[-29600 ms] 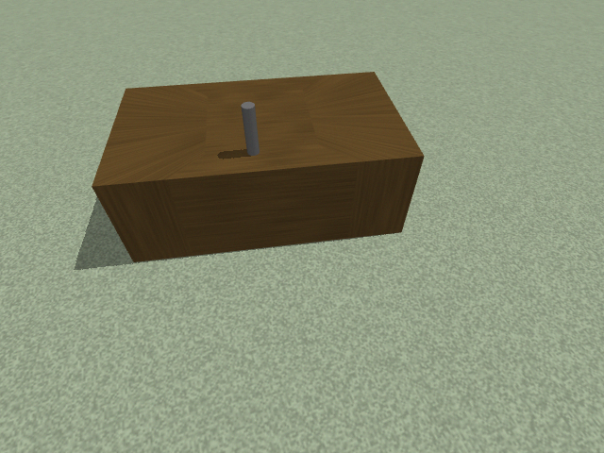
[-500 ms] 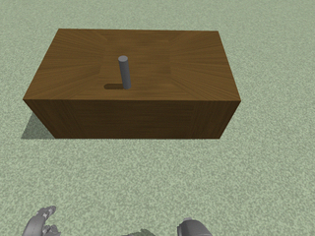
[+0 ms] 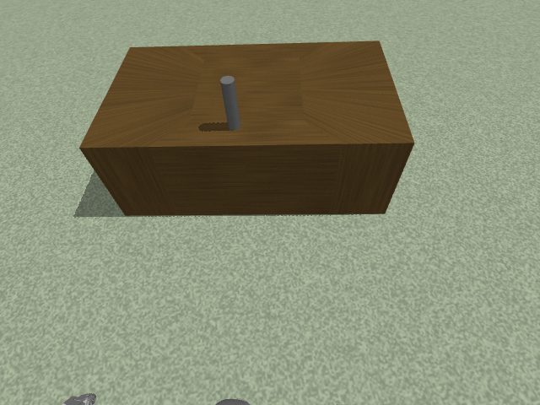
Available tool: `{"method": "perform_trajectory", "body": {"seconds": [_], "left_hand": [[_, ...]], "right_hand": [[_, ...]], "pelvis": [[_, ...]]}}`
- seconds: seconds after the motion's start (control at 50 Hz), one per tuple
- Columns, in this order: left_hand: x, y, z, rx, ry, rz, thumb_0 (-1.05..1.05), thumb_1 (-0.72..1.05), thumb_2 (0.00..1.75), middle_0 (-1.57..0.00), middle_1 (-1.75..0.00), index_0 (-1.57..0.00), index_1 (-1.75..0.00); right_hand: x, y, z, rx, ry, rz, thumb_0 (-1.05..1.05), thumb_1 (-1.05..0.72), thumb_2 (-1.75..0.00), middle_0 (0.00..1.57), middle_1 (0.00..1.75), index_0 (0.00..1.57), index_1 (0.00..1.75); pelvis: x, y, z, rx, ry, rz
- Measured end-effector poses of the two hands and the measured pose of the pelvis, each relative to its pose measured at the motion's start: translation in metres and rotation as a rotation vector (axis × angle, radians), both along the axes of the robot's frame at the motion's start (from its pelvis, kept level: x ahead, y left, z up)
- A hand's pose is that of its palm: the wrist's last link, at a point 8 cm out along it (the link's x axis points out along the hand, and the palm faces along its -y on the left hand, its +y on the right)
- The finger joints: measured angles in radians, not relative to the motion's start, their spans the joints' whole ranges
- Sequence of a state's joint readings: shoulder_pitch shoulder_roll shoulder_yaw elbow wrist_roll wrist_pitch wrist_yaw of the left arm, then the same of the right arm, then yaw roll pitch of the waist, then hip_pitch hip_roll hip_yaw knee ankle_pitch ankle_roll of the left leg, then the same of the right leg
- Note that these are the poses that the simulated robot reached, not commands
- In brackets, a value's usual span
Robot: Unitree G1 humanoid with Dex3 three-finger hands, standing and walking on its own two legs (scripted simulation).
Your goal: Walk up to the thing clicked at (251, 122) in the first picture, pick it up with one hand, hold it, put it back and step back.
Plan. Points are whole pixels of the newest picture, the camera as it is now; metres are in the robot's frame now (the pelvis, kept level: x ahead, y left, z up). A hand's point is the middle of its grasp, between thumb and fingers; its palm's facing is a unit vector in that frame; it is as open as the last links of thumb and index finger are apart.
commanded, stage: step back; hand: left
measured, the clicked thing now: (231, 104) +1.04 +0.19 -0.24
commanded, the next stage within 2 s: stand in 1.16 s
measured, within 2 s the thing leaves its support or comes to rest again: neither
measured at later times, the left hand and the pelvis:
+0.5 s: hand out of the picture -0.02 +0.27 -0.14, palm faces +0.00 -0.93 -0.36, open 7.3 cm; pelvis -0.07 +0.01 +0.01, yaw +0 degrees
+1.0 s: hand out of the picture +0.07 +0.27 -0.13, palm faces +0.00 -0.93 -0.36, open 7.3 cm; pelvis -0.04 +0.01 +0.02, yaw +0 degrees
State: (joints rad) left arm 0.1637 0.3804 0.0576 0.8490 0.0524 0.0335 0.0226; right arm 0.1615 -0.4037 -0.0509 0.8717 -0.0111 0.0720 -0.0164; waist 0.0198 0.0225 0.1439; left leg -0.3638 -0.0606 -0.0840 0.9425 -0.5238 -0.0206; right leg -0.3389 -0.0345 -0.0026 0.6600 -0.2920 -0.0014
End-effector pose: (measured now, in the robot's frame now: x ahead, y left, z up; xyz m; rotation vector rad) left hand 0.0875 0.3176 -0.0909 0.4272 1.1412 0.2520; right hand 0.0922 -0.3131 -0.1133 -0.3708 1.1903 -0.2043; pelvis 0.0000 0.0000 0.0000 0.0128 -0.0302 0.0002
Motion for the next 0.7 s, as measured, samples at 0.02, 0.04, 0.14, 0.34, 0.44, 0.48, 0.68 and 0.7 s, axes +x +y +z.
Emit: {"method": "perform_trajectory", "body": {"seconds": [0.02,0.04,0.14,0.34,0.44,0.48,0.68,0.7], "left_hand": [[-0.004,0.004,-0.002,-0.001,-0.016,0.005,0.01,0.9,0.9,-0.21,-0.3,-0.21,-0.3],[-0.008,0.009,-0.005,-0.005,-0.031,0.011,0.01,0.9,0.9,-0.21,-0.3,-0.21,-0.3],[-0.04,0.019,-0.014,-0.034,-0.012,0.034,0.01,0.91,0.9,-0.2,-0.3,-0.21,-0.3],[-0.1,0.001,-0.018,-0.082,0.083,0.033,0.01,0.91,0.9,-0.2,-0.3,-0.21,-0.3],[-0.116,-0.009,-0.013,-0.095,0.073,0.043,0.01,0.91,0.9,-0.2,-0.3,-0.21,-0.3],[-0.116,-0.008,-0.013,-0.1,0.065,0.049,0.01,0.91,0.9,-0.2,-0.3,-0.21,-0.3],[-0.084,-0.005,-0.014,-0.128,0.045,0.036,0.01,0.91,0.9,-0.2,-0.3,-0.21,-0.3],[-0.079,-0.005,-0.014,-0.127,0.041,0.033,0.01,0.91,0.9,-0.2,-0.3,-0.21,-0.3]], "right_hand": [[-0.008,0.002,-0.001,-0.006,0.013,0.01,0.0,-0.9,-0.9,0.21,0.29,0.2,0.3],[-0.016,0.005,-0.002,-0.013,0.024,0.017,0.0,-0.9,-0.9,0.21,0.29,0.2,0.3],[-0.055,0.02,0.004,-0.008,0.036,0.015,0.0,-0.9,-0.9,0.21,0.29,0.2,0.3],[-0.078,0.013,0.014,0.012,-0.055,-0.016,0.0,-0.9,-0.9,0.21,0.3,0.2,0.3],[-0.083,0.009,0.013,0.025,-0.045,-0.023,0.0,-0.9,-0.9,0.21,0.3,0.2,0.3],[-0.085,0.01,0.013,0.022,-0.037,-0.018,0.0,-0.9,-0.9,0.21,0.29,0.2,0.3],[-0.086,0.027,0.016,0.038,0.01,-0.03,0.0,-0.9,-0.9,0.21,0.29,0.2,0.3],[-0.084,0.028,0.016,0.041,0.01,-0.03,0.0,-0.9,-0.9,0.21,0.29,0.2,0.3]], "pelvis": [[-0.007,0.002,-0.002,-0.002,0.0,0.013],[-0.013,0.005,-0.005,-0.004,-0.001,0.024],[-0.039,0.014,-0.003,0.01,-0.026,0.015],[-0.066,0.005,0.004,-0.033,-0.03,-0.033],[-0.069,0.003,0.008,-0.024,-0.022,-0.024],[-0.069,0.005,0.008,-0.024,-0.018,-0.013],[-0.056,0.009,0.015,-0.02,-0.007,-0.012],[-0.054,0.009,0.015,-0.021,-0.005,-0.012]]}}
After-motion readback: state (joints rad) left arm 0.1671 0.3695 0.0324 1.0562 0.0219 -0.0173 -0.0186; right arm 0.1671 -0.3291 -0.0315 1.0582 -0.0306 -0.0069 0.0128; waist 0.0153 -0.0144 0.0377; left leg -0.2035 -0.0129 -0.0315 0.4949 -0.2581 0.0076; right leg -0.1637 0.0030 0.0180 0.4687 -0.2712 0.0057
